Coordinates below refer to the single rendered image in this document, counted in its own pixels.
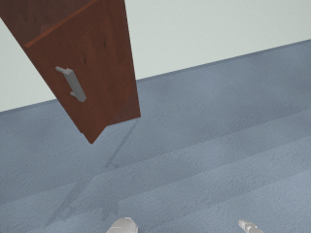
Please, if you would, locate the right robot hand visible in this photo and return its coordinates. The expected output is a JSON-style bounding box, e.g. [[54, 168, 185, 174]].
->
[[238, 219, 263, 233]]

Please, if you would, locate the left robot thigh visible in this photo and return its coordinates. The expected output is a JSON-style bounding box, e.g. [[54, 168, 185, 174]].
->
[[106, 217, 138, 233]]

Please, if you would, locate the handle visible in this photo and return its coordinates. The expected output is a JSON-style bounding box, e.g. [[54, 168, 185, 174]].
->
[[55, 66, 86, 102]]

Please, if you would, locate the cupboard door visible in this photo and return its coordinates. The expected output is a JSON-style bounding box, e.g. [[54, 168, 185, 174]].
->
[[24, 0, 134, 144]]

